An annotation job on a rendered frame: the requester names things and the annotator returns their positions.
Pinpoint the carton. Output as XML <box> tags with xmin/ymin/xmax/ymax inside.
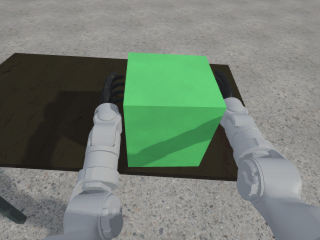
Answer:
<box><xmin>123</xmin><ymin>52</ymin><xmax>227</xmax><ymax>167</ymax></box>

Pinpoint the table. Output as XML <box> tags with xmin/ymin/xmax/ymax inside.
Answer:
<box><xmin>0</xmin><ymin>53</ymin><xmax>246</xmax><ymax>225</ymax></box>

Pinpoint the right robot upper arm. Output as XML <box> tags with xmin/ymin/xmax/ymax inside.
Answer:
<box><xmin>236</xmin><ymin>157</ymin><xmax>320</xmax><ymax>240</ymax></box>

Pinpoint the robot right forearm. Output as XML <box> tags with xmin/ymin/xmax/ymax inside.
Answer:
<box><xmin>220</xmin><ymin>97</ymin><xmax>303</xmax><ymax>194</ymax></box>

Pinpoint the left robot upper arm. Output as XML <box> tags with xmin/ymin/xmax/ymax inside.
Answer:
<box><xmin>41</xmin><ymin>192</ymin><xmax>124</xmax><ymax>240</ymax></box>

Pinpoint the left robot hand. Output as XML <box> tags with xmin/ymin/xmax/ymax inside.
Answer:
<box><xmin>99</xmin><ymin>71</ymin><xmax>125</xmax><ymax>105</ymax></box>

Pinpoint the robot left forearm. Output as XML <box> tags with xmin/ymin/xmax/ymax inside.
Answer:
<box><xmin>63</xmin><ymin>103</ymin><xmax>122</xmax><ymax>231</ymax></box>

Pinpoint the right robot hand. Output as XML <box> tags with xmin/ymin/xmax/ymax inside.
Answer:
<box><xmin>214</xmin><ymin>70</ymin><xmax>234</xmax><ymax>99</ymax></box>

